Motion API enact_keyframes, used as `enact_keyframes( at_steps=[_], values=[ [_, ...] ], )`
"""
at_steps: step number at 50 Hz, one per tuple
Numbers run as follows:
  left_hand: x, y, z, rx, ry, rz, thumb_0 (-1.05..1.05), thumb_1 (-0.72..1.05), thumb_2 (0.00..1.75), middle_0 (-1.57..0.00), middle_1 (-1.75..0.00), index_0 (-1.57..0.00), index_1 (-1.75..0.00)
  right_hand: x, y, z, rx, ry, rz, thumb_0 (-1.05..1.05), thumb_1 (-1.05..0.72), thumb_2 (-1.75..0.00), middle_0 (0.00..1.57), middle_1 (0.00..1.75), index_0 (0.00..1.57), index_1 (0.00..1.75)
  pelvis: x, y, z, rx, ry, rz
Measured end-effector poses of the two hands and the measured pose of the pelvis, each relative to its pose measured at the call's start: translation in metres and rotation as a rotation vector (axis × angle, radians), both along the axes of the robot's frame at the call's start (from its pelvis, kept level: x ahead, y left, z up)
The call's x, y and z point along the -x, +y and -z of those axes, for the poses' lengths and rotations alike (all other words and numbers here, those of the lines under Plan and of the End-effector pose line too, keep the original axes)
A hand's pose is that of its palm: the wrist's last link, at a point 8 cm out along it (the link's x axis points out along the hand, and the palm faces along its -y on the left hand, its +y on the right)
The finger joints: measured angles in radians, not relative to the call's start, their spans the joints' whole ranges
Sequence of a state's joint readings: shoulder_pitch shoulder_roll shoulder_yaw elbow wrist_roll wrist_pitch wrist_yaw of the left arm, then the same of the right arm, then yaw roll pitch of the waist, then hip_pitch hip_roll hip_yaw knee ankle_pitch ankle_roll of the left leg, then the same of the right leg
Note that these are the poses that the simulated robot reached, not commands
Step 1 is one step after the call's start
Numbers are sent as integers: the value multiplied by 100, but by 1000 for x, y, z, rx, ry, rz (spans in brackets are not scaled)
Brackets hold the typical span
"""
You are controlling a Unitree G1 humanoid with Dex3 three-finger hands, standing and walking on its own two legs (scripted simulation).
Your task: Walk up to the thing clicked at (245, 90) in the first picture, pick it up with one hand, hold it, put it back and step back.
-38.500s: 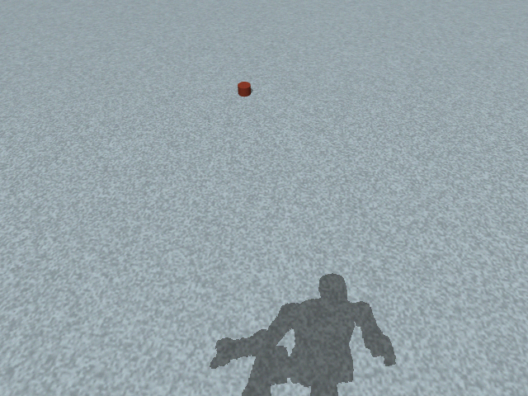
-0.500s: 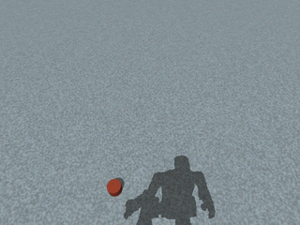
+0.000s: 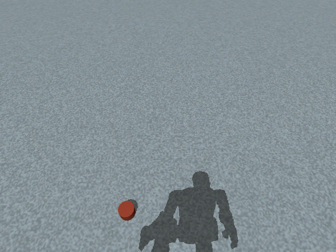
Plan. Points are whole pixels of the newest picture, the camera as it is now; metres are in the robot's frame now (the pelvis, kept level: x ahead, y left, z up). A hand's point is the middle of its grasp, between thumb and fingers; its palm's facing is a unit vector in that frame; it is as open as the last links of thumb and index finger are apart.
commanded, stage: stand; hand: left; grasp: from above
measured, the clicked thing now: (127, 210) +0.46 +0.25 -0.75
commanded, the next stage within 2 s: step back in 0.38 s
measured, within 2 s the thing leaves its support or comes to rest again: neither
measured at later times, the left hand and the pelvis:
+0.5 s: hand out of the picture +0.05 +0.22 -0.17, palm faces +0.00 -0.95 -0.30, open 7.3 cm; pelvis -0.02 -0.01 -0.01, yaw -1 degrees
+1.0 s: hand out of the picture +0.02 +0.23 -0.16, palm faces +0.03 -0.93 -0.37, open 7.3 cm; pelvis -0.11 -0.02 -0.02, yaw +3 degrees
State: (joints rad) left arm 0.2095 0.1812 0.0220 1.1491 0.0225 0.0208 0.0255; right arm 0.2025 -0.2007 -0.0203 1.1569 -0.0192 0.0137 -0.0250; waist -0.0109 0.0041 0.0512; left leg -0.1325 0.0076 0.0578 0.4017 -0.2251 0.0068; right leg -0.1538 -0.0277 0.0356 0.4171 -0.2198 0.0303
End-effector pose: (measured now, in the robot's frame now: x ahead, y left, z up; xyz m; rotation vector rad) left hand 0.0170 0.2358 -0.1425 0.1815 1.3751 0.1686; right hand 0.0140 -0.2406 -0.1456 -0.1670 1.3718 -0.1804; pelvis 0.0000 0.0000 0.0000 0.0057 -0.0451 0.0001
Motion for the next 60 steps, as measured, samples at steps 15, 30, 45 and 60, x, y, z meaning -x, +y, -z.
enact_keyframes(
  at_steps=[15, 30, 45, 60],
  values=[
    [-9, 7, -2, -20, -42, 8, 1, 91, 90, -20, -30, -20, -30, -2, -7, -2, 15, -30, 6, 0, -91, -90, 20, 30, 20, 30, 1, -1, 1, 0, -10, 2],
    [-27, 50, -15, -187, -116, 75, 1, 91, 90, -20, -30, -21, -30, -27, -89, -5, 136, -125, -21, 0, -91, -89, 21, 30, 20, 30, 36, -26, 19, -21, 24, 28],
    [-10, 34, -35, -203, -235, 88, 1, 91, 90, -21, -30, -21, -30, 4, -105, -5, 159, -99, -138, 0, -91, -90, 20, 30, 20, 30, 86, -33, 14, -8, 38, -11],
    [78, 69, -9, -123, -202, 39, 1, 91, 90, -21, -30, -21, -30, 95, -62, -34, 197, -92, -165, 0, -91, -89, 21, 30, 20, 30, 157, 0, 12, 40, 2, -47]
  ],
)
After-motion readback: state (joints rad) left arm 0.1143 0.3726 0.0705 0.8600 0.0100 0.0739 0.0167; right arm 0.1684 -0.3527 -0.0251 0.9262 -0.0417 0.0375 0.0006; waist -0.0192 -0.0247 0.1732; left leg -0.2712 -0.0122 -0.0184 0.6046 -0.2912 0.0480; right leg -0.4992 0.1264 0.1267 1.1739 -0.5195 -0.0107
